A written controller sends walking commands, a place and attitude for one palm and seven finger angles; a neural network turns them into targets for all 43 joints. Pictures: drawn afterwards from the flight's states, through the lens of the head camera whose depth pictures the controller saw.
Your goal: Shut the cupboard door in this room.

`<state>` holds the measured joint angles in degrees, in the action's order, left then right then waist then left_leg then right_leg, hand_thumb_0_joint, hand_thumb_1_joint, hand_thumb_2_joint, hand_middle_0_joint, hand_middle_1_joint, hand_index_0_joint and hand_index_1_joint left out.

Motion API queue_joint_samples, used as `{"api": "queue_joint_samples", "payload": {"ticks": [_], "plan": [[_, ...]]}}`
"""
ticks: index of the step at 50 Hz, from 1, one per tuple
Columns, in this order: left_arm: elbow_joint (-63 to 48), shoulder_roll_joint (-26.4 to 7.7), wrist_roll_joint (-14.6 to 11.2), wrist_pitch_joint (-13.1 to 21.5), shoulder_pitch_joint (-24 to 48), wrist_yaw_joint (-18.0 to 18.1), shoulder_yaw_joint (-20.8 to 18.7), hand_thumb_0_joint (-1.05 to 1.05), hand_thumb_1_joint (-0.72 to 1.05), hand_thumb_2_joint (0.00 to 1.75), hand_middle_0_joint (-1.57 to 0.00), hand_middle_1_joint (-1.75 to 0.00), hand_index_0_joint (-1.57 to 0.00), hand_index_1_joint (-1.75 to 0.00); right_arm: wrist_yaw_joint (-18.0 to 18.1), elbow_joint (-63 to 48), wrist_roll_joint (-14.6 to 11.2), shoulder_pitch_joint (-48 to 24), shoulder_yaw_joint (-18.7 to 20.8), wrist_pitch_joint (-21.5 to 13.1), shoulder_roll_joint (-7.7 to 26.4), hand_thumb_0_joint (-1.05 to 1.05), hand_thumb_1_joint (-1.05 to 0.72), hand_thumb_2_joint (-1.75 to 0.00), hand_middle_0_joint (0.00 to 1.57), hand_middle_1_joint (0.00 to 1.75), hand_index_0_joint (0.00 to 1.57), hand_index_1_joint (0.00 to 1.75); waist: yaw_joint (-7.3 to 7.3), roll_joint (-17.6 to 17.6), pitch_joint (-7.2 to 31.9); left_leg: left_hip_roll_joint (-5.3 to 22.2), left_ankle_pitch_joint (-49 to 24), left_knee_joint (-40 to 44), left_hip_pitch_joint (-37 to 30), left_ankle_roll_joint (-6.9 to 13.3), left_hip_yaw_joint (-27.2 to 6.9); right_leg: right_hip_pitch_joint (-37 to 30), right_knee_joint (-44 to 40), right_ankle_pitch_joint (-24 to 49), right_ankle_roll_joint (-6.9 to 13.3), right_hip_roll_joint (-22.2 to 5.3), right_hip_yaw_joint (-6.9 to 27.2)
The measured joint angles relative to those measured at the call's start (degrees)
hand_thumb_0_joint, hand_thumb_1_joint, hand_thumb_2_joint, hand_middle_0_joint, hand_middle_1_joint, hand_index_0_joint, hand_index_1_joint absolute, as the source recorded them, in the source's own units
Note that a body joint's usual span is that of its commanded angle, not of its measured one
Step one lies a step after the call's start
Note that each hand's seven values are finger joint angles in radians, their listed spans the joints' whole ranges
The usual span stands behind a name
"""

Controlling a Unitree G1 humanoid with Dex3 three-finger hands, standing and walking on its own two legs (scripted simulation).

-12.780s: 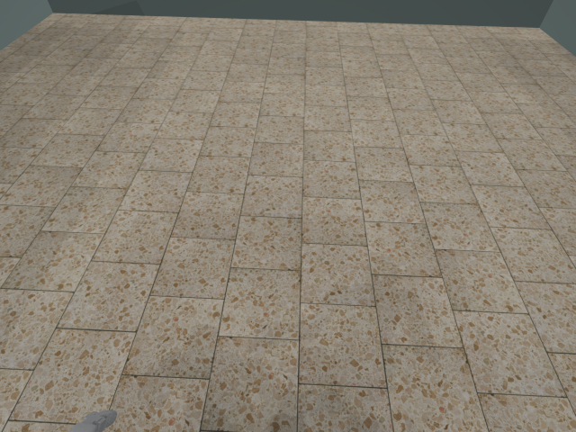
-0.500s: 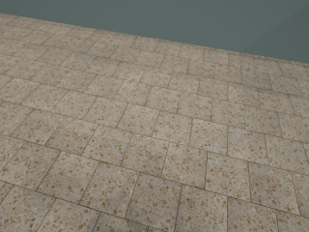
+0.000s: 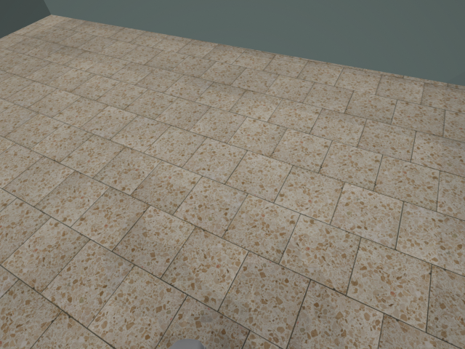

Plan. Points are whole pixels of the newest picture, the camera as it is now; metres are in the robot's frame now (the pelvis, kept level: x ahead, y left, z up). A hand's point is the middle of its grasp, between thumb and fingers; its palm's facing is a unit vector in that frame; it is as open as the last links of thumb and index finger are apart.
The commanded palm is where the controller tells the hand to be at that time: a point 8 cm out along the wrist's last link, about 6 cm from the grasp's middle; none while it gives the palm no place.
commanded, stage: turn or walk to find it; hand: left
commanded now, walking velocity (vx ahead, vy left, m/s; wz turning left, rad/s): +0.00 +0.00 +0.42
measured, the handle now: out of the picture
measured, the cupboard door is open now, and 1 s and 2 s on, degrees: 77 77 77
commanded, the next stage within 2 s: none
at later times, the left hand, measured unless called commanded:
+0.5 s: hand out of the picture +0.00 +0.27 -0.17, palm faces +0.23 -0.94 -0.26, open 7.4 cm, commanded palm none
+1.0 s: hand out of the picture -0.06 +0.19 -0.15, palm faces +0.43 -0.86 -0.27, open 7.3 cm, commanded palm none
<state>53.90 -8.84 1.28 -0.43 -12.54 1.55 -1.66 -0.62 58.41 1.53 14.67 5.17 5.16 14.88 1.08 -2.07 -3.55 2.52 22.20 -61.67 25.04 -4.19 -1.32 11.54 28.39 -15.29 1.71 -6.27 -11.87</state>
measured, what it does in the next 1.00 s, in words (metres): steps on the spot, turning left: left foot, then right foot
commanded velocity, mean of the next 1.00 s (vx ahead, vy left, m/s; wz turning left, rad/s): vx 0.00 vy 0.00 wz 0.42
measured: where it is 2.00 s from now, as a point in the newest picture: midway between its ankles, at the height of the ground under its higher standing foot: outside the picture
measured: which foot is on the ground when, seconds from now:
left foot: up 0.00-0.16, down 0.18-0.66, up 0.68-1.00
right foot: down 0.00-0.18, up 0.20-0.64, down 0.66-1.00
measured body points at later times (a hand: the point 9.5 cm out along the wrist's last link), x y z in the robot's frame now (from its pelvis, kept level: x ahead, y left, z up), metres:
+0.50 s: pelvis -0.03 +0.05 +0.00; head +0.00 +0.06 +0.45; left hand -0.01 +0.32 -0.15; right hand +0.10 -0.17 -0.14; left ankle -0.04 +0.15 -0.74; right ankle -0.02 -0.10 -0.68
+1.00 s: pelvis -0.04 -0.01 +0.00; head +0.00 -0.03 +0.45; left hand -0.08 +0.24 -0.13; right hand +0.09 -0.24 -0.17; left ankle -0.13 +0.13 -0.67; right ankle +0.00 -0.09 -0.74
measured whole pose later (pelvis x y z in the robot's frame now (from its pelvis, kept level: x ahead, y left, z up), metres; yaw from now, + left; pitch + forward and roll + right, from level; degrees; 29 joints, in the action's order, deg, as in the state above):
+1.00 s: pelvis -0.04 -0.01 +0.00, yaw +25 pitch -1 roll +2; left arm 54.1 -9.3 1.4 -0.2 -13.1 1.6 -1.8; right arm -0.5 58.7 1.4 13.9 4.9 5.0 14.7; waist 0.7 -1.6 -3.9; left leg 2.7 23.2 -59.1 24.3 -4.4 -0.8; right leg 11.2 28.6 -16.3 1.6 -6.4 -12.6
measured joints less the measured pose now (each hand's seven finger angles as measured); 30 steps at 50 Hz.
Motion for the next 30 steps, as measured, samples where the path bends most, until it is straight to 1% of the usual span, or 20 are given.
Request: {"api": "queue_joint_samples", "payload": {"ticks": [3,6,7,9,10,11,12,13,15,18,21,24,27,30], "plan": [[0.6,-0.9,0.3,-0.1,-1.0,-0.1,-0.3,0.01,0.90,0.90,-0.20,-0.29,-0.20,-0.30,0.0,-0.2,-0.2,-1.7,-0.4,-0.1,-0.3,0.01,-0.91,-0.90,0.20,0.30,0.19,0.30,-1.08,1.0,-0.5,0.4,2.5,7.0,-2.9,0.1,1.5,0.8,0.8,-0.1,-0.4,-1.0,-1.3],[1.3,-2.1,0.5,-0.3,-1.7,-0.3,-0.7,0.01,0.90,0.90,-0.20,-0.29,-0.20,-0.30,0.2,-1.0,-0.6,-3.8,-1.0,-0.8,-0.8,0.01,-0.91,-0.90,0.20,0.30,0.19,0.30,-2.15,2.1,-1.1,0.1,3.8,15.1,-6.2,0.6,3.4,2.0,2.5,-0.5,-1.2,-2.1,-2.5],[1.6,-2.6,0.5,-0.4,-1.9,-0.3,-0.9,0.01,0.90,0.90,-0.20,-0.29,-0.20,-0.30,0.2,-1.4,-0.7,-4.5,-1.2,-1.2,-0.9,0.01,-0.91,-0.90,0.20,0.30,0.19,0.30,-2.39,2.5,-1.2,-0.1,3.0,18.4,-7.5,0.8,4.1,2.4,3.4,-0.8,-1.6,-2.6,-3.0],[2.1,-3.6,0.2,-0.8,-2.7,-0.3,-1.3,0.01,0.90,0.90,-0.20,-0.29,-0.20,-0.30,0.1,-2.4,-0.8,-5.4,-1.6,-2.2,-0.9,0.01,-0.91,-0.90,0.20,0.30,0.19,0.30,-2.57,2.8,-1.0,-0.4,-2.9,27.6,-11.1,1.5,5.2,3.8,6.5,-2.0,-2.7,-3.4,-3.9],[2.4,-4.4,-0.1,-1.2,-2.8,-0.3,-1.5,0.01,0.90,0.90,-0.20,-0.29,-0.20,-0.30,0.2,-2.7,-0.7,-6.0,-1.6,-2.8,-1.3,0.01,-0.91,-0.90,0.20,0.30,0.19,0.30,-2.62,3.8,-1.0,-1.1,-4.3,28.5,-11.2,2.8,5.3,5.1,9.3,-3.3,-3.3,-4.1,-3.1],[2.8,-5.1,-0.2,-1.9,-2.8,-0.2,-1.7,0.01,0.90,0.90,-0.20,-0.29,-0.20,-0.30,0.2,-3.0,-0.6,-6.5,-1.8,-3.2,-1.9,0.01,-0.91,-0.90,0.20,0.30,0.19,0.30,-2.87,4.7,-1.2,-1.7,-4.1,27.7,-10.9,4.0,5.5,6.7,13.1,-7.7,-4.0,-3.9,-0.7],[3.1,-5.7,-0.3,-2.7,-2.8,-0.1,-1.9,0.01,0.90,0.90,-0.20,-0.29,-0.20,-0.30,0.2,-3.3,-0.5,-6.9,-2.1,-3.4,-2.4,0.01,-0.91,-0.90,0.20,0.30,0.19,0.30,-3.15,5.2,-1.3,-1.9,-3.6,27.3,-10.9,4.8,5.4,8.3,17.5,-11.2,-4.4,-3.2,1.6],[3.5,-6.1,-0.2,-3.3,-2.8,-0.1,-2.0,0.01,0.90,0.90,-0.20,-0.29,-0.20,-0.30,0.3,-3.6,-0.4,-7.0,-2.4,-3.6,-2.8,0.01,-0.91,-0.90,0.20,0.30,0.20,0.30,-3.21,5.3,-1.0,-1.9,-3.4,27.7,-11.1,5.3,5.2,9.8,21.6,-13.0,-4.6,-2.2,3.3],[4.0,-6.4,-0.2,-3.9,-2.3,-0.2,-2.2,0.01,0.91,0.90,-0.20,-0.29,-0.20,-0.30,0.8,-3.9,-0.2,-6.9,-2.8,-3.7,-3.3,0.01,-0.91,-0.90,0.20,0.30,0.20,0.30,-2.98,5.0,-0.5,-2.0,-4.4,29.7,-11.8,5.7,4.4,12.2,28.1,-12.4,-5.1,-0.8,5.6],[3.7,-6.4,-0.2,-3.5,-1.1,-0.7,-2.2,0.01,0.91,0.90,-0.20,-0.29,-0.20,-0.30,1.1,-3.9,-0.3,-6.8,-3.3,-3.8,-3.7,0.01,-0.90,-0.90,0.20,0.30,0.20,0.30,-2.84,4.3,-0.2,-2.4,-6.9,33.3,-12.8,6.0,3.1,14.3,32.9,-9.0,-5.8,0.1,7.8],[2.8,-6.1,-0.3,-2.9,0.0,-0.8,-2.0,0.01,0.91,0.90,-0.20,-0.29,-0.20,-0.30,1.1,-3.8,-0.4,-6.3,-3.4,-4.0,-4.0,0.01,-0.90,-0.90,0.20,0.30,0.20,0.30,-2.62,3.8,0.1,-3.2,-8.5,35.6,-13.2,6.2,2.2,14.8,33.5,-7.2,-6.5,0.4,9.3],[2.0,-5.7,-0.4,-2.8,1.3,-0.7,-1.8,0.01,0.91,0.90,-0.20,-0.29,-0.20,-0.30,1.1,-3.7,-0.3,-5.4,-3.3,-4.0,-4.2,0.01,-0.90,-0.90,0.20,0.30,0.20,0.30,-1.92,3.3,0.3,-3.9,-9.4,36.4,-13.0,6.1,1.3,13.9,30.9,-7.7,-6.9,0.8,10.1],[1.1,-4.9,-0.6,-2.8,2.9,-0.5,-1.5,0.01,0.91,0.90,-0.20,-0.29,-0.20,-0.30,1.0,-3.5,-0.1,-4.3,-3.0,-3.7,-4.2,0.01,-0.90,-0.90,0.20,0.30,0.20,0.30,-0.84,2.5,0.3,-4.3,-9.8,35.9,-12.0,5.7,-0.1,11.9,25.4,-9.5,-6.8,1.6,10.2],[0.0,-4.0,-0.9,-2.3,4.4,-0.4,-1.2,0.01,0.91,0.90,-0.20,-0.29,-0.20,-0.30,0.9,-3.0,0.2,-3.1,-2.5,-3.1,-3.8,0.01,-0.90,-0.90,0.21,0.30,0.20,0.30,0.23,1.4,0.1,-4.5,-9.7,34.5,-10.5,4.8,-1.5,8.7,17.0,-9.6,-6.3,2.7,10.1]]}}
